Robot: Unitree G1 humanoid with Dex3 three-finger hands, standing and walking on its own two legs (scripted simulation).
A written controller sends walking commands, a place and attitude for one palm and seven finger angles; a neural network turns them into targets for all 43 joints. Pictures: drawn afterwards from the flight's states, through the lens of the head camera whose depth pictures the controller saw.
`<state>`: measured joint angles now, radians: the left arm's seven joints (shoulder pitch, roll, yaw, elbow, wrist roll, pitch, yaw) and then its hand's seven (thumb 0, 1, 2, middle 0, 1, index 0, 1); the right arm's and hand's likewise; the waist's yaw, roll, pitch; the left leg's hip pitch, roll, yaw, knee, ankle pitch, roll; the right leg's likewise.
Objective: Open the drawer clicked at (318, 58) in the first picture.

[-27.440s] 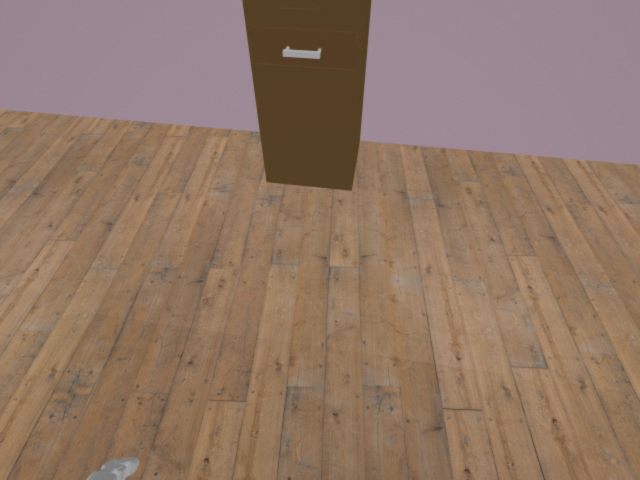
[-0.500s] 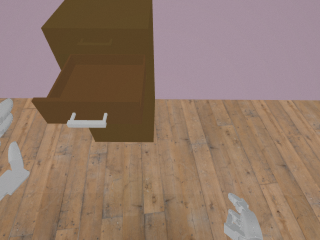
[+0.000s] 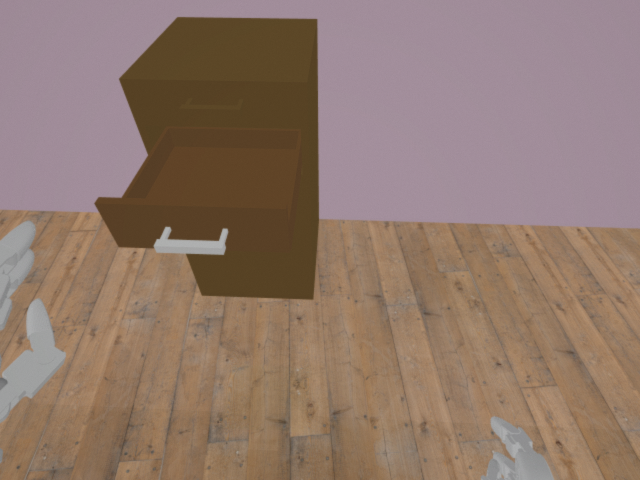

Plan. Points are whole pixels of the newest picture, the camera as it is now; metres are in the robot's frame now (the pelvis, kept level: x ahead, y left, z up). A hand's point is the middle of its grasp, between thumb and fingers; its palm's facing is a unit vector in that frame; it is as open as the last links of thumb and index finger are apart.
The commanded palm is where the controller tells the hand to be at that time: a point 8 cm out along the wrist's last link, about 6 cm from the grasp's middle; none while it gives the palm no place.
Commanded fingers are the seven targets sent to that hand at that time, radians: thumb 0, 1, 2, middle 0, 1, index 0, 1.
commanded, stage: stop stepping back and stand still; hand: left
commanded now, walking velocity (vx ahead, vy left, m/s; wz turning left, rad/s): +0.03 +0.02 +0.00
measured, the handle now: (193, 239) +0.58 +0.29 -0.10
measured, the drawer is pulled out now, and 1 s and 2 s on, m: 0.30 0.30 0.30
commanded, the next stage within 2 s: let the arm hang, fingers relaxed in 0.04 s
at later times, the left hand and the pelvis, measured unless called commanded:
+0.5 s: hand out of the picture +0.04 +0.20 -0.17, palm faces +0.07 -0.98 -0.18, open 7.0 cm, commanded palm none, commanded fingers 0.00 0.90 0.90 -0.20 -0.30 -0.20 -0.30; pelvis +0.01 +0.02 +0.00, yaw +2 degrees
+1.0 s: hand out of the picture +0.00 +0.20 -0.17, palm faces +0.04 -0.98 -0.21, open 7.4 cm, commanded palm none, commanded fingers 0.00 0.90 0.90 -0.20 -0.30 -0.20 -0.30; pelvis +0.00 +0.03 +0.01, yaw +1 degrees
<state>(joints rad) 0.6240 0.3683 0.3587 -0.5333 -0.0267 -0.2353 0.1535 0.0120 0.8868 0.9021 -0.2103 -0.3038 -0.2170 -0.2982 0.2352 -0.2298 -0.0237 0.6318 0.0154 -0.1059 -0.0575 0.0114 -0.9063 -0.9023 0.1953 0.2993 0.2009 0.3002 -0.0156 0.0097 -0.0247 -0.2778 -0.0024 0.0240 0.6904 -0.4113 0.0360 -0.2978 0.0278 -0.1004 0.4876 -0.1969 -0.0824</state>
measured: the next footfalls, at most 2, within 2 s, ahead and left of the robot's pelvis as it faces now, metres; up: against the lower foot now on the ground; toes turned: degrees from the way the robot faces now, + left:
none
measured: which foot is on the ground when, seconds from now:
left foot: down 0.00-1.00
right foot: down 0.00-1.00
